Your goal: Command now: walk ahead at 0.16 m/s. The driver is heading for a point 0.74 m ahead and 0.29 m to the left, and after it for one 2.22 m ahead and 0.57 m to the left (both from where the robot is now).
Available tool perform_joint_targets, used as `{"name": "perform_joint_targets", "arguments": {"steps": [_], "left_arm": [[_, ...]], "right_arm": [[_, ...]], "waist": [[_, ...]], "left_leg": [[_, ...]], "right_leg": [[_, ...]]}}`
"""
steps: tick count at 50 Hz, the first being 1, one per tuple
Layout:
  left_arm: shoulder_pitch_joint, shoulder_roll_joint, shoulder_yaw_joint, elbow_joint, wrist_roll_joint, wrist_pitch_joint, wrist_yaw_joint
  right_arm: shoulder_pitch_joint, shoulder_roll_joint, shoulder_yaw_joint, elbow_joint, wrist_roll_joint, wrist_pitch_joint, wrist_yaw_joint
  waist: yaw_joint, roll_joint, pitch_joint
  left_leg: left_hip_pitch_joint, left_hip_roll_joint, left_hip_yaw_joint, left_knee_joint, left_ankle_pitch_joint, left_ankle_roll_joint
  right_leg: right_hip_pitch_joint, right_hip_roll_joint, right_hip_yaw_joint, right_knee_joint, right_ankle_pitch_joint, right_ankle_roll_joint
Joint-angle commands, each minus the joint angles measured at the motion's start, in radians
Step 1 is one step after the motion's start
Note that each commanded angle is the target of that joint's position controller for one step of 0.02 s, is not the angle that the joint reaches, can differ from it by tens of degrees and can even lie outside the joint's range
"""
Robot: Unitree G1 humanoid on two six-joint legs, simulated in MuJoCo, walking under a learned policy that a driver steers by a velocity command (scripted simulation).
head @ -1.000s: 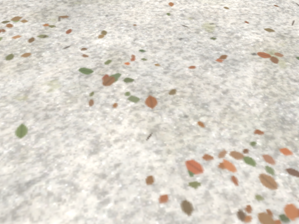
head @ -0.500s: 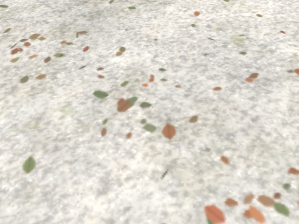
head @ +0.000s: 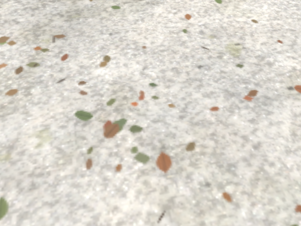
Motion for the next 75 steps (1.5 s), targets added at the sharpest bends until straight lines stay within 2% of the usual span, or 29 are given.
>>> {"name": "perform_joint_targets", "arguments": {"steps": [1, 8, 10, 11, 12, 16, 21, 25, 26, 27, 28, 29, 30, 32, 36, 40, 46, 49, 50, 51, 52, 54, 56, 60, 69, 71, 73, 74, 75], "left_arm": [[0.107, 0.025, 0.002, -0.015, 0.009, 0.009, 0.006], [0.008, 0.058, 0.021, -0.033, 0.018, 0.017, 0.008], [0.011, 0.137, 0.039, -0.047, 0.02, 0.015, 0.023], [0.008, 0.173, 0.055, -0.041, 0.003, 0.023, 0.027], [0.041, 0.148, 0.059, -0.032, -0.009, 0.026, 0.023], [0.116, 0.136, 0.062, -0.011, 0.001, -0.022, 0.025], [-0.042, 0.155, 0.074, -0.031, -0.017, -0.033, 0.015], [-0.036, 0.122, 0.07, -0.016, -0.023, -0.021, -0.006], [-0.034, 0.078, 0.056, -0.018, -0.01, -0.021, -0.01], [-0.065, -0.004, 0.03, -0.051, 0.019, -0.027, -0.013], [-0.114, 0.006, 0.029, -0.118, -0.003, -0.052, -0.007], [-0.135, 0.072, 0.04, -0.118, -0.04, -0.08, -0.011], [-0.125, 0.1, 0.046, -0.107, -0.038, -0.099, -0.016], [-0.093, 0.104, 0.054, -0.072, 0.007, -0.111, -0.014], [-0.167, 0.049, 0.043, -0.089, 0.008, -0.095, -0.027], [-0.298, 0.003, 0.023, -0.135, -0.007, -0.093, -0.047], [-0.351, 0.048, 0.032, -0.177, -0.014, -0.108, -0.061], [-0.149, 0.113, 0.066, -0.131, -0.008, -0.118, -0.047], [0.026, 0.153, 0.08, -0.109, 0.008, -0.117, -0.038], [0.162, 0.216, 0.094, -0.087, 0.021, -0.106, -0.03], [0.155, 0.171, 0.08, -0.074, 0.002, -0.103, -0.04], [0.033, 0.058, 0.051, -0.091, -0.008, -0.084, -0.028], [-0.019, 0.034, 0.039, -0.071, 0.014, -0.082, -0.029], [-0.013, 0.067, 0.049, -0.021, 0.002, -0.104, -0.039], [0.107, 0.162, 0.062, 0.05, -0.035, -0.069, -0.038], [0.121, 0.176, 0.062, 0.068, -0.037, -0.048, -0.034], [0.122, 0.137, 0.043, 0.067, -0.029, -0.043, -0.029], [0.116, 0.058, 0.01, 0.026, 0.012, -0.049, -0.029], [0.291, -0.01, -0.013, 0.056, -0.006, -0.052, -0.028]], "right_arm": [[-0.082, -0.143, -0.033, -0.051, 0.001, -0.01, -0.015], [-0.07, -0.13, -0.019, 0.018, 0.025, 0.03, -0.016], [0.01, -0.108, -0.011, 0.029, 0.01, 0.03, -0.015], [0.043, -0.089, -0.008, 0.026, 0.015, 0.029, -0.016], [-0.015, -0.087, -0.005, 0.011, 0.026, 0.032, -0.023], [-0.098, -0.141, -0.04, -0.049, 0.045, 0.043, -0.026], [-0.056, -0.074, -0.033, -0.035, 0.036, 0.044, -0.001], [0.099, -0.098, -0.058, 0.03, 0.032, 0.067, 0.001], [0.175, -0.133, -0.077, 0.05, 0.039, 0.07, -0.007], [0.275, -0.255, -0.108, 0.051, 0.038, 0.067, -0.024], [0.266, -0.317, -0.105, 0.006, 0.024, 0.039, -0.009], [0.224, -0.263, -0.091, -0.007, 0.019, 0.014, -0.005], [0.184, -0.203, -0.073, -0.019, 0.02, -0.001, -0.006], [0.118, -0.172, -0.062, -0.043, 0.027, 0.001, -0.014], [0.167, -0.168, -0.063, -0.038, 0.036, 0.008, -0.045], [0.221, -0.174, -0.072, -0.022, 0.041, 0.018, -0.063], [0.247, -0.172, -0.085, -0.005, 0.051, 0.036, -0.072], [0.197, -0.165, -0.087, -0.03, 0.044, 0.047, -0.067], [0.157, -0.136, -0.073, -0.063, 0.031, 0.046, -0.059], [0.272, -0.036, -0.047, -0.082, 0.033, 0.039, -0.058], [0.34, -0.084, -0.043, -0.082, 0.062, 0.03, -0.056], [0.167, -0.185, -0.069, -0.088, 0.061, 0.035, -0.054], [0.1, -0.153, -0.072, -0.108, 0.039, 0.038, -0.048], [0.081, -0.071, -0.049, -0.126, 0.04, 0.051, -0.041], [-0.197, -0.083, -0.023, -0.199, 0.036, 0.012, -0.001], [-0.171, -0.111, -0.037, -0.201, 0.025, 0.005, 0.0], [0.03, -0.186, -0.074, -0.141, 0.003, 0.0, -0.011], [0.171, -0.277, -0.092, -0.13, -0.023, 0.005, -0.027], [0.154, -0.302, -0.088, -0.14, -0.028, 0.021, -0.026]], "waist": [[0.054, 0.145, -0.18], [0.042, 0.115, -0.119], [0.001, 0.018, -0.139], [-0.019, -0.089, -0.141], [0.033, -0.129, -0.116], [0.081, -0.177, -0.048], [0.019, -0.119, -0.079], [-0.045, -0.034, -0.104], [-0.073, 0.056, -0.098], [-0.102, 0.361, -0.083], [-0.091, 0.389, -0.089], [-0.082, 0.262, -0.047], [-0.055, 0.21, -0.027], [-0.013, 0.123, -0.036], [-0.014, 0.108, -0.055], [-0.05, 0.14, -0.029], [-0.05, 0.152, -0.008], [0.054, 0.174, -0.13], [0.138, 0.138, -0.285], [0.106, -0.119, -0.452], [0.079, -0.277, -0.486], [0.086, -0.059, -0.189], [0.037, -0.022, -0.086], [0.005, -0.03, -0.043], [0.084, -0.008, 0.0], [0.048, -0.023, -0.031], [-0.058, -0.011, -0.172], [-0.102, 0.141, -0.336], [-0.039, 0.359, -0.497]], "left_leg": [[0.027, 0.236, -0.093, -0.092, 0.653, 0.157], [0.013, 0.218, -0.169, -0.036, 0.172, 0.104], [-0.07, 0.124, -0.174, 0.032, -0.156, 0.033], [-0.176, 0.047, -0.119, 0.072, -0.337, 0.016], [-0.207, 0.004, -0.047, 0.17, -0.389, -0.003], [-0.422, 0.086, -0.106, 0.611, -0.455, -0.006], [-0.152, 0.106, -0.013, 0.389, -0.242, -0.026], [0.119, 0.018, 0.085, 0.249, -0.151, -0.017], [0.206, 0.024, 0.027, 0.195, -0.205, 0.018], [0.287, 0.248, -0.371, 0.007, -0.321, 0.122], [0.338, 0.395, -0.88, -0.221, -0.613, 0.295], [0.338, 0.427, -0.873, -0.234, -0.616, 0.298], [0.316, 0.392, -0.762, -0.187, -0.492, 0.257], [0.246, 0.302, -0.554, -0.152, -0.216, 0.187], [0.231, 0.222, -0.371, -0.162, 0.122, 0.159], [0.164, 0.181, -0.317, -0.156, 0.134, 0.126], [0.227, 0.228, -0.414, -0.073, 0.144, 0.102], [0.206, 0.165, -0.392, 0.148, 0.438, 0.057], [0.065, 0.11, -0.364, 0.386, 0.342, 0.024], [-0.29, -0.039, -0.267, 0.753, -0.2, -0.049], [-0.449, -0.019, -0.27, 0.931, -0.479, -0.058], [-0.492, 0.09, -0.212, 0.965, -0.312, -0.067], [-0.407, 0.148, -0.199, 0.878, -0.235, -0.058], [-0.368, 0.169, -0.18, 0.712, -0.192, -0.063], [-0.276, 0.129, -0.079, 0.232, 0.072, -0.055], [-0.187, 0.088, -0.063, 0.153, 0.046, -0.037], [0.163, 0.077, -0.052, 0.086, 0.247, 0.008], [0.452, 0.317, -0.275, 0.157, 0.627, 0.076], [0.635, 0.543, -0.559, 0.129, 0.736, 0.243]], "right_leg": [[0.184, -0.017, 0.002, -0.169, 0.147, 0.012], [0.326, 0.012, -0.009, -0.503, 0.267, -0.035], [0.457, -0.076, 0.062, -0.508, 0.385, -0.08], [0.499, -0.112, 0.097, -0.509, 0.162, -0.133], [0.448, -0.129, 0.159, -0.594, -0.146, -0.165], [0.463, -0.339, 0.414, -0.77, -0.297, -0.279], [0.304, -0.199, 0.046, -0.783, -0.016, -0.174], [0.169, -0.157, -0.093, -0.589, -0.154, -0.133], [0.096, -0.121, -0.146, -0.405, -0.162, -0.098], [-0.107, -0.026, -0.219, 0.037, -0.216, -0.017], [-0.366, 0.098, -0.045, 0.233, -0.277, -0.02], [-0.448, 0.026, 0.033, 0.31, -0.199, -0.054], [-0.443, -0.008, 0.041, 0.28, -0.092, -0.079], [-0.325, -0.042, 0.039, 0.138, 0.046, -0.074], [-0.214, 0.013, 0.001, -0.12, 0.226, -0.023], [-0.103, 0.071, -0.018, -0.373, 0.39, -0.005], [-0.02, 0.078, 0.022, -0.489, 0.379, -0.04], [0.293, 0.094, -0.019, -0.526, 0.312, -0.102], [0.594, -0.024, 0.085, -0.471, 0.277, -0.165], [0.983, -0.275, 0.488, -0.494, 0.118, -0.294], [1.004, -0.368, 0.781, -0.617, -0.073, -0.347], [0.692, -0.283, 0.471, -0.667, -0.075, -0.268], [0.457, -0.208, 0.3, -0.725, 0.108, -0.247], [0.342, -0.19, 0.154, -0.822, 0.224, -0.287], [0.439, -0.174, 0.001, -0.784, 0.369, -0.233], [0.488, -0.174, 0.012, -0.673, 0.544, -0.198], [0.403, -0.08, -0.038, -0.402, 0.654, -0.122], [0.199, 0.003, -0.085, -0.092, 0.249, -0.055], [-0.02, 0.103, -0.015, 0.189, -0.364, -0.008]]}}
